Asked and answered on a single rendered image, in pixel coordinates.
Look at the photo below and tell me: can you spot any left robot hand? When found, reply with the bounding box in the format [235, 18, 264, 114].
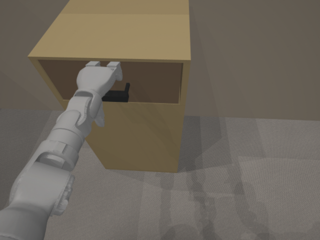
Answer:
[76, 61, 123, 127]

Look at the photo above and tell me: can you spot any cabinet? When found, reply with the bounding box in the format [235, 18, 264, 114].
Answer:
[27, 0, 191, 173]

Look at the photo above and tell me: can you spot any robot left upper arm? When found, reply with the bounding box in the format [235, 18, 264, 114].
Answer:
[0, 161, 75, 240]

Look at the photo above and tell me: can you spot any robot left forearm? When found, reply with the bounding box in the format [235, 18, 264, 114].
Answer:
[9, 88, 102, 205]

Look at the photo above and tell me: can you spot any drawer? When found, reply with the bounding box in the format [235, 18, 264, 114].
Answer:
[38, 59, 182, 104]

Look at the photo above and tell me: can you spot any handle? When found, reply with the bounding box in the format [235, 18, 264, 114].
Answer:
[101, 83, 130, 103]

